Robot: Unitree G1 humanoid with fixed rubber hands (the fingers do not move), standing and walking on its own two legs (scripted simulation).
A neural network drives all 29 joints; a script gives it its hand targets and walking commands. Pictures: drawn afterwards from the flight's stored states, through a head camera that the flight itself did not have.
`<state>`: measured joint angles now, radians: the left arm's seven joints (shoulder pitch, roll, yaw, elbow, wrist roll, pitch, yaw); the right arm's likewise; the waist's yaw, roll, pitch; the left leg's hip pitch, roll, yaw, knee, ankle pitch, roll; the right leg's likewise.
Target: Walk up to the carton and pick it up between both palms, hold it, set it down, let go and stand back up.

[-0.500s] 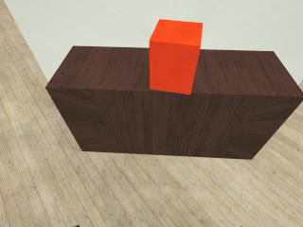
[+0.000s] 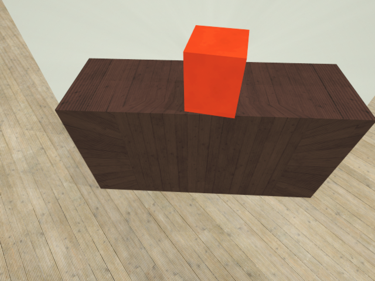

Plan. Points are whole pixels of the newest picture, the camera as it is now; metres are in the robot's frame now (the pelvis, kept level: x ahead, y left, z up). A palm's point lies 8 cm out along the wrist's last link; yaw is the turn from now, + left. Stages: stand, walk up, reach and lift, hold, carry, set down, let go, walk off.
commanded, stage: walk up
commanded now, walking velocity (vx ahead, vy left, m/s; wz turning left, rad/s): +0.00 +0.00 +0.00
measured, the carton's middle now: (215, 72) +0.82 -0.08 -0.01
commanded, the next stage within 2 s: none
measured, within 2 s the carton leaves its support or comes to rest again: neither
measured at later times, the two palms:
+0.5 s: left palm out of the picture +0.08 +0.23 -0.11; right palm out of the picture +0.05 -0.31 -0.14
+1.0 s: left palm (92, 232) +0.26 +0.27 -0.13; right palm (285, 204) +0.33 -0.24 -0.10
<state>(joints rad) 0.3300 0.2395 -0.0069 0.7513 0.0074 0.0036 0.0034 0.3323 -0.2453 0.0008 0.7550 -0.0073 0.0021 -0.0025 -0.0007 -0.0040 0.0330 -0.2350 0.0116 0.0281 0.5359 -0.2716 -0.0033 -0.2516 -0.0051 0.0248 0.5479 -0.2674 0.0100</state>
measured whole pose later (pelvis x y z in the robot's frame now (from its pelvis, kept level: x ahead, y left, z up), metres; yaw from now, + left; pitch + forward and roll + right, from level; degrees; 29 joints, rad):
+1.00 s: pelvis +0.25 +0.01 +0.00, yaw -2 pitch -3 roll -1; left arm 0.47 0.27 0.03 0.74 0.04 0.00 -0.02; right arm 0.32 -0.22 -0.02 0.68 -0.04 -0.04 0.00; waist 0.00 -0.04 0.09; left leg -0.29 0.04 0.09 0.59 -0.25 0.03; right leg -0.42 -0.04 -0.01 1.21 -0.43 -0.01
